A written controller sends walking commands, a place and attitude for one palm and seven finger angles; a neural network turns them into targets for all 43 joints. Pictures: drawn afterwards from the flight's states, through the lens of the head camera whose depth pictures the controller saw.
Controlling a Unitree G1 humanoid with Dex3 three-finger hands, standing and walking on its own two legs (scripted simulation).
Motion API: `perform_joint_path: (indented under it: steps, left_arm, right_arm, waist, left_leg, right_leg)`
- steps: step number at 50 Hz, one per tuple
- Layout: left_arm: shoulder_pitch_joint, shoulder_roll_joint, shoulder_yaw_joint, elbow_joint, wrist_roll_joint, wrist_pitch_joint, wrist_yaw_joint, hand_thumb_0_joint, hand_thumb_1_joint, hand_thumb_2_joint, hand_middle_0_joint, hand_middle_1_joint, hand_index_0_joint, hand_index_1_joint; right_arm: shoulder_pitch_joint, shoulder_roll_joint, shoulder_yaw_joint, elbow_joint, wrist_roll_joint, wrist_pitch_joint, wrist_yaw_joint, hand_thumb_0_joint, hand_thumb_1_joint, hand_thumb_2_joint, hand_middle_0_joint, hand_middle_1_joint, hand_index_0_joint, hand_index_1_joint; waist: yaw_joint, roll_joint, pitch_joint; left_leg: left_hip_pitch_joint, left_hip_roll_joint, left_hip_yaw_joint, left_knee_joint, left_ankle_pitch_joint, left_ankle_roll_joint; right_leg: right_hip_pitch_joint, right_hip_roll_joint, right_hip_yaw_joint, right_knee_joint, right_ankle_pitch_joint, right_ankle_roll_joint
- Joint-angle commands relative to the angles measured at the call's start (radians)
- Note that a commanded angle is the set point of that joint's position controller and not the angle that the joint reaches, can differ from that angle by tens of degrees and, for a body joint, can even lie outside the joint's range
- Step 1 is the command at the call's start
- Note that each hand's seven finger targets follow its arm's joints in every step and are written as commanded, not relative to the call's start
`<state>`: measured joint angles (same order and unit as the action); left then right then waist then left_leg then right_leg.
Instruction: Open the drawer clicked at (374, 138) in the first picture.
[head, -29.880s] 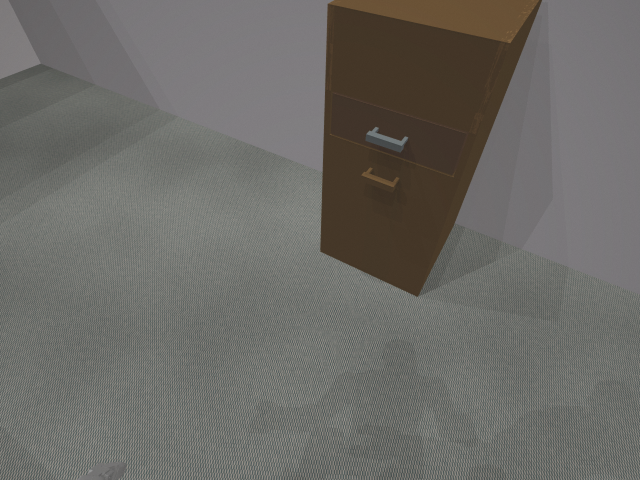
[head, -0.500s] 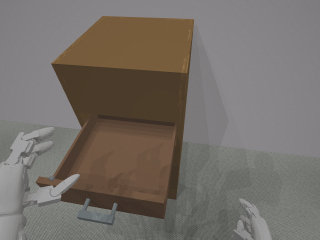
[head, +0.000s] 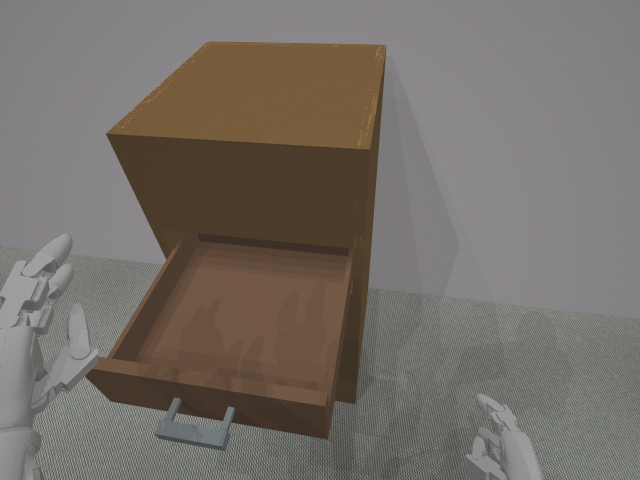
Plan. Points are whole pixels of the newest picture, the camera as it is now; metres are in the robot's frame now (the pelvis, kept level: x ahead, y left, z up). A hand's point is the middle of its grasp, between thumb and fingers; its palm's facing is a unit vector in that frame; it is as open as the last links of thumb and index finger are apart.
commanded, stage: step back with the hand held close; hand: left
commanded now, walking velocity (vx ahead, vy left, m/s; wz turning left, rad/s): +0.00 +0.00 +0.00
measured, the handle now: (197, 421) +0.22 +0.23 -0.13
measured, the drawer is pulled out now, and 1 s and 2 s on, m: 0.30 0.30 0.30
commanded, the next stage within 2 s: stop stepping back and stand still in 1.42 s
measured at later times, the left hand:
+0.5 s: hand (73, 376) +0.16 +0.25 +0.15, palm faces +0.31 -0.82 -0.48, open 7.4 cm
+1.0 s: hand (31, 457) +0.09 +0.24 +0.16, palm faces +0.41 -0.80 -0.44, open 7.4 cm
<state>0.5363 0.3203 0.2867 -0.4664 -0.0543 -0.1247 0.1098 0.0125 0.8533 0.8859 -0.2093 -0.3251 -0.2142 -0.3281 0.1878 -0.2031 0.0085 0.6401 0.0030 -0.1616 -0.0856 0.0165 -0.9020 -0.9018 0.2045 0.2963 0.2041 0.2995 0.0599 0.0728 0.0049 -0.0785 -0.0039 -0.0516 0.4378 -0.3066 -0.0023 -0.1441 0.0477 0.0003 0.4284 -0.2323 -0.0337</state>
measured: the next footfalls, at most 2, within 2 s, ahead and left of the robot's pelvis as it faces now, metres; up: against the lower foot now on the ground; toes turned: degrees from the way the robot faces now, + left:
right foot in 0.96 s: -0.04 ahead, -0.10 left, +0.00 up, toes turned +2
left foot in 1.22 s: -0.08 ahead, +0.15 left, +0.00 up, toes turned +3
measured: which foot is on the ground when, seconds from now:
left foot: down 0.00-1.00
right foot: down 0.00-0.82, up 0.84-0.94, down 0.96-1.00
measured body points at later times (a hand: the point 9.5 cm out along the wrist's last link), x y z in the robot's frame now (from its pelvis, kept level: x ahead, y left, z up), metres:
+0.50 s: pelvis -0.03 +0.02 -0.01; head -0.01 +0.04 +0.44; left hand +0.14 +0.29 +0.17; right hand +0.14 -0.23 -0.07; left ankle -0.04 +0.12 -0.74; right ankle +0.00 -0.10 -0.74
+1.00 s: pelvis -0.10 +0.00 -0.02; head -0.09 +0.00 +0.43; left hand +0.07 +0.28 +0.18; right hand +0.05 -0.24 -0.10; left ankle -0.04 +0.12 -0.74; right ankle -0.08 -0.10 -0.74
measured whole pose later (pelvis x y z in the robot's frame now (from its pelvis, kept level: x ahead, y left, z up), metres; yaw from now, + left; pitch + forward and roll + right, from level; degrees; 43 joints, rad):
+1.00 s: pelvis -0.10 +0.00 -0.02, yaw +0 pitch +2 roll -2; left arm 0.62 0.37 0.38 -0.59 -0.02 -0.20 0.20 0.02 0.89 0.90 -0.21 -0.30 -0.21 -0.30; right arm 0.24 -0.19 0.00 0.63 -0.04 -0.13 -0.08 0.02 -0.90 -0.90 0.21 0.30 0.21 0.30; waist -0.03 0.02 -0.03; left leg -0.44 0.04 -0.05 0.66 -0.25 -0.01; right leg -0.36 0.08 0.01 0.59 -0.25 -0.03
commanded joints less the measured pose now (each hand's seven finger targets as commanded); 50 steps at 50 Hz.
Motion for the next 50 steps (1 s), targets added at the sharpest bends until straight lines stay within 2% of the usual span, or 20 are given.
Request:
perform_joint_path:
  steps: [1, 3, 4, 5, 6, 10, 16, 24, 28, 31, 33, 35, 37, 38, 41, 43, 47, 48, 49, 50]
  left_arm:
    - [-0.079, 0.171, 0.118, -0.194, 0.001, -0.059, 0.022, 0.000, 0.900, 0.900, -0.200, -0.300, -0.200, -0.300]
    - [-0.067, 0.156, 0.105, -0.186, -0.001, -0.062, 0.022, 0.000, 0.900, 0.900, -0.200, -0.300, -0.200, -0.300]
    - [-0.173, 0.281, 0.249, -0.265, 0.026, -0.107, 0.038, 0.000, 0.900, 0.900, -0.200, -0.300, -0.200, -0.300]
    - [-0.086, 0.206, 0.192, -0.197, 0.038, -0.115, 0.036, 0.000, 0.900, 0.900, -0.200, -0.300, -0.200, -0.300]
    - [-0.091, 0.214, 0.194, -0.242, 0.049, -0.126, 0.035, 0.000, 0.900, 0.900, -0.200, -0.300, -0.200, -0.300]
    - [0.076, 0.154, 0.147, -0.208, 0.051, -0.114, 0.049, 0.000, 0.900, 0.900, -0.200, -0.300, -0.200, -0.300]
    - [0.128, 0.237, 0.210, -0.364, 0.043, -0.117, 0.074, 0.000, 0.900, 0.900, -0.200, -0.300, -0.200, -0.300]
    - [0.160, 0.215, 0.212, -0.387, 0.034, -0.127, 0.090, 0.000, 0.900, 0.900, -0.200, -0.300, -0.200, -0.300]
    - [0.113, 0.185, 0.190, -0.353, 0.040, -0.127, 0.095, 0.000, 0.900, 0.900, -0.200, -0.300, -0.200, -0.300]
    - [0.061, 0.187, 0.182, -0.335, 0.049, -0.120, 0.101, 0.000, 0.900, 0.900, -0.200, -0.300, -0.200, -0.300]
    - [0.045, 0.177, 0.160, -0.300, 0.057, -0.116, 0.104, 0.000, 0.900, 0.900, -0.200, -0.300, -0.200, -0.300]
    - [0.022, 0.185, 0.152, -0.307, 0.063, -0.116, 0.109, 0.000, 0.900, 0.900, -0.200, -0.300, -0.200, -0.300]
    - [0.024, 0.192, 0.157, -0.310, 0.068, -0.119, 0.108, 0.000, 0.900, 0.900, -0.200, -0.300, -0.200, -0.300]
    - [0.031, 0.195, 0.162, -0.320, 0.068, -0.123, 0.106, 0.000, 0.900, 0.900, -0.200, -0.300, -0.200, -0.300]
    - [0.031, 0.200, 0.194, -0.347, 0.067, -0.133, 0.118, 0.000, 0.900, 0.900, -0.200, -0.300, -0.200, -0.300]
    - [0.065, 0.182, 0.190, -0.331, 0.059, -0.129, 0.120, 0.000, 0.900, 0.900, -0.200, -0.300, -0.200, -0.300]
    - [0.081, 0.185, 0.164, -0.358, 0.030, -0.138, 0.109, 0.000, 0.900, 0.900, -0.200, -0.300, -0.200, -0.300]
    - [0.076, 0.199, 0.177, -0.347, 0.033, -0.141, 0.107, 0.000, 0.900, 0.900, -0.200, -0.300, -0.200, -0.300]
    - [0.040, 0.213, 0.182, -0.335, 0.028, -0.143, 0.091, 0.000, 0.900, 0.900, -0.200, -0.300, -0.200, -0.300]
    - [0.052, 0.219, 0.182, -0.307, 0.019, -0.143, 0.086, 0.000, 0.900, 0.900, -0.200, -0.300, -0.200, -0.300]
  right_arm:
    - [-0.149, -0.094, -0.033, -0.168, 0.000, -0.061, -0.008, 0.000, -0.900, -0.900, 0.200, 0.300, 0.200, 0.300]
    - [-0.142, -0.092, -0.031, -0.167, 0.002, -0.060, -0.005, 0.000, -0.900, -0.900, 0.200, 0.300, 0.200, 0.300]
    - [-0.098, -0.137, -0.038, -0.205, -0.004, -0.030, -0.011, 0.000, -0.900, -0.900, 0.200, 0.300, 0.200, 0.300]
    - [-0.096, -0.132, -0.045, -0.177, -0.023, -0.009, -0.013, 0.000, -0.900, -0.900, 0.200, 0.300, 0.200, 0.300]
    - [-0.104, -0.145, -0.051, -0.196, -0.027, 0.003, -0.011, 0.000, -0.900, -0.900, 0.200, 0.300, 0.200, 0.300]
    - [-0.080, -0.129, -0.060, -0.225, -0.012, 0.043, 0.003, 0.000, -0.900, -0.900, 0.200, 0.300, 0.200, 0.300]
    - [-0.095, -0.127, -0.065, -0.266, -0.013, 0.065, -0.006, 0.000, -0.900, -0.900, 0.200, 0.300, 0.200, 0.300]
    - [-0.072, -0.124, -0.061, -0.252, -0.035, 0.027, -0.009, 0.000, -0.900, -0.900, 0.200, 0.300, 0.200, 0.300]
    - [-0.052, -0.127, -0.060, -0.231, -0.046, 0.006, -0.013, 0.000, -0.900, -0.900, 0.200, 0.300, 0.200, 0.300]
    - [-0.043, -0.134, -0.059, -0.228, -0.043, 0.005, -0.014, 0.000, -0.900, -0.900, 0.200, 0.300, 0.200, 0.300]
    - [-0.026, -0.135, -0.061, -0.225, -0.041, 0.013, -0.007, 0.000, -0.900, -0.900, 0.200, 0.300, 0.200, 0.300]
    - [-0.021, -0.141, -0.062, -0.211, -0.042, 0.031, -0.005, 0.000, -0.900, -0.900, 0.200, 0.300, 0.200, 0.300]
    - [-0.025, -0.136, -0.054, -0.196, -0.050, 0.045, -0.008, 0.000, -0.900, -0.900, 0.200, 0.300, 0.200, 0.300]
    - [-0.038, -0.139, -0.052, -0.202, -0.049, 0.042, -0.009, 0.000, -0.900, -0.900, 0.200, 0.300, 0.200, 0.300]
    - [-0.078, -0.127, -0.051, -0.215, -0.047, 0.001, -0.020, 0.000, -0.900, -0.900, 0.200, 0.300, 0.200, 0.300]
    - [-0.047, -0.122, -0.059, -0.211, -0.056, -0.010, -0.020, 0.000, -0.900, -0.900, 0.200, 0.300, 0.200, 0.300]
    - [-0.051, -0.133, -0.058, -0.158, -0.050, -0.032, -0.007, 0.000, -0.900, -0.900, 0.200, 0.300, 0.200, 0.300]
    - [-0.055, -0.138, -0.057, -0.154, -0.047, -0.029, -0.006, 0.000, -0.900, -0.900, 0.200, 0.300, 0.200, 0.300]
    - [-0.085, -0.138, -0.065, -0.177, -0.012, -0.031, 0.007, 0.000, -0.900, -0.900, 0.200, 0.300, 0.200, 0.300]
    - [-0.062, -0.129, -0.074, -0.184, 0.007, -0.025, 0.018, 0.000, -0.900, -0.900, 0.200, 0.300, 0.200, 0.300]
  waist:
    - [-0.001, -0.022, -0.029]
    - [-0.002, -0.025, -0.031]
    - [-0.046, -0.061, 0.060]
    - [-0.061, -0.151, 0.032]
    - [-0.064, -0.112, 0.031]
    - [-0.080, -0.118, -0.142]
    - [-0.072, -0.004, -0.226]
    - [-0.074, 0.118, -0.166]
    - [-0.077, 0.108, -0.113]
    - [-0.082, 0.008, -0.066]
    - [-0.092, -0.117, -0.039]
    - [-0.096, -0.170, -0.052]
    - [-0.102, -0.163, -0.083]
    - [-0.096, -0.101, -0.078]
    - [-0.076, 0.161, -0.059]
    - [-0.079, 0.124, -0.051]
    - [-0.074, 0.039, -0.098]
    - [-0.083, 0.007, -0.108]
    - [-0.076, -0.070, -0.139]
    - [-0.078, -0.183, -0.135]
  left_leg:
    - [-0.067, 0.020, 0.064, -0.056, 0.221, 0.016]
    - [-0.069, 0.023, 0.057, -0.061, 0.212, 0.015]
    - [-0.136, 0.026, -0.001, -0.037, 0.132, 0.031]
    - [-0.130, 0.020, -0.019, 0.001, 0.115, 0.035]
    - [-0.135, 0.010, -0.013, 0.019, 0.120, 0.032]
    - [-0.137, 0.046, -0.019, 0.070, 0.268, 0.027]
    - [-0.224, 0.107, -0.055, 0.066, 0.562, 0.009]
    - [-0.383, 0.163, -0.112, -0.015, 0.380, 0.041]
    - [-0.487, 0.190, -0.122, -0.024, 0.234, 0.065]
    - [-0.553, 0.131, -0.092, 0.043, -0.033, 0.051]
    - [-0.455, 0.036, -0.050, 0.155, -0.227, 0.027]
    - [-0.307, 0.000, -0.021, 0.257, -0.214, 0.019]
    - [-0.226, 0.020, -0.033, 0.177, -0.134, 0.031]
    - [-0.241, 0.054, -0.067, 0.075, -0.104, 0.047]
    - [-0.583, 0.264, -0.233, -0.190, -0.128, 0.116]
    - [-0.663, 0.265, -0.216, -0.169, -0.133, 0.135]
    - [-0.407, 0.222, -0.183, 0.022, 0.204, 0.084]
    - [-0.413, 0.188, -0.143, 0.072, 0.180, 0.061]
    - [-0.451, 0.099, -0.035, 0.137, -0.068, 0.022]
    - [-0.444, 0.012, 0.014, 0.291, -0.155, -0.005]
  right_leg:
    - [0.030, -0.058, -0.007, -0.082, 0.126, 0.018]
    - [0.032, -0.060, -0.013, -0.071, 0.111, 0.017]
    - [-0.056, -0.091, 0.117, -0.129, 0.143, 0.012]
    - [-0.056, -0.108, 0.127, -0.139, 0.147, 0.005]
    - [-0.077, -0.125, 0.149, -0.142, 0.185, -0.008]
    - [0.016, -0.156, 0.125, -0.044, 0.331, -0.014]
    - [0.091, -0.124, 0.057, 0.100, 0.514, -0.010]
    - [0.038, -0.055, 0.026, 0.189, 0.173, 0.012]
    - [0.039, -0.053, 0.049, 0.223, 0.060, 0.012]
    - [-0.010, -0.099, 0.152, 0.126, 0.063, -0.018]
    - [-0.183, -0.189, 0.293, -0.085, -0.173, -0.058]
    - [-0.303, -0.265, 0.342, -0.195, -0.316, -0.092]
    - [-0.309, -0.233, 0.249, -0.135, -0.208, -0.077]
    - [-0.287, -0.176, 0.193, -0.072, -0.171, -0.045]
    - [-0.022, 0.007, 0.021, 0.284, -0.134, 0.035]
    - [0.016, 0.024, 0.036, 0.390, -0.176, 0.032]
    - [-0.062, -0.039, 0.056, 0.076, -0.038, 0.016]
    - [-0.052, -0.091, 0.115, 0.032, 0.117, -0.005]
    - [-0.079, -0.185, 0.257, -0.020, 0.041, -0.042]
    - [-0.138, -0.320, 0.450, -0.150, -0.092, -0.106]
